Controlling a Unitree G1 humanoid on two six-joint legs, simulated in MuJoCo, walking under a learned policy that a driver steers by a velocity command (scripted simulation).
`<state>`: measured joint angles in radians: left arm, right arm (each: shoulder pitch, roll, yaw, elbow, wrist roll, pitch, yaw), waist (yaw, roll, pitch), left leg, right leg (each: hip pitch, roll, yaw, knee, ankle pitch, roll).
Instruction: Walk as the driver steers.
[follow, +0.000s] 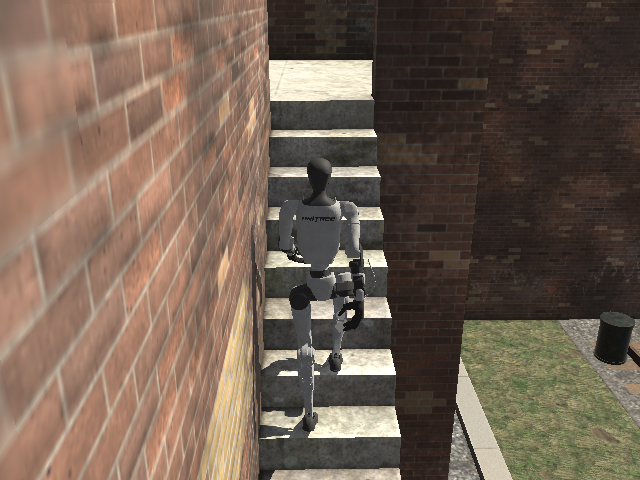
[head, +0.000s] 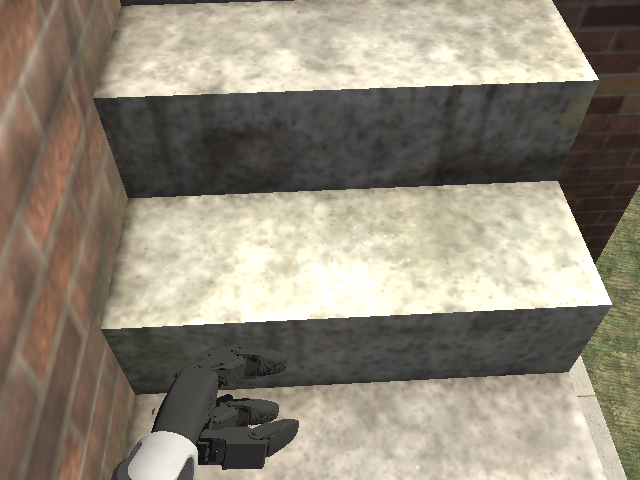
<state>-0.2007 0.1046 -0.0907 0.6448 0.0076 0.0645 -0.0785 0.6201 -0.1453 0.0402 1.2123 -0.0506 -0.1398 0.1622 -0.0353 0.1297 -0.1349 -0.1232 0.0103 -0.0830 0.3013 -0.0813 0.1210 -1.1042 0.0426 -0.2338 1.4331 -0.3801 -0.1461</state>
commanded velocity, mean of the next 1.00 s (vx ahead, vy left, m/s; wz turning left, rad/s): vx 0.49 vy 0.00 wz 0.00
